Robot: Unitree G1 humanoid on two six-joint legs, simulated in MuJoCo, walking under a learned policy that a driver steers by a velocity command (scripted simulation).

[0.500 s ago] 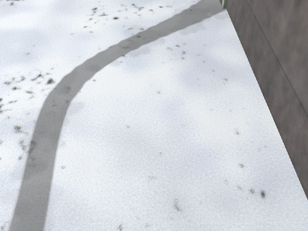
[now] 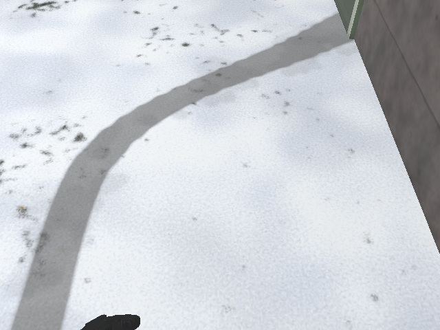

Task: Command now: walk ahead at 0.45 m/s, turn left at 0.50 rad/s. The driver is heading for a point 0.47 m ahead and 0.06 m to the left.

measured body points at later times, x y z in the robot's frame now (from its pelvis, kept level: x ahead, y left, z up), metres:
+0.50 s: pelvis +0.23 +0.02 -0.08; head +0.22 +0.05 +0.37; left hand +0.16 +0.29 -0.24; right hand +0.49 -0.16 -0.15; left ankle +0.32 +0.19 -0.78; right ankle +0.22 -0.14 -0.82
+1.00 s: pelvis +0.35 +0.14 -0.07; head +0.36 +0.16 +0.37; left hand +0.39 +0.43 -0.20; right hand +0.53 -0.06 -0.20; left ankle +0.30 +0.19 -0.82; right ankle +0.48 +0.03 -0.80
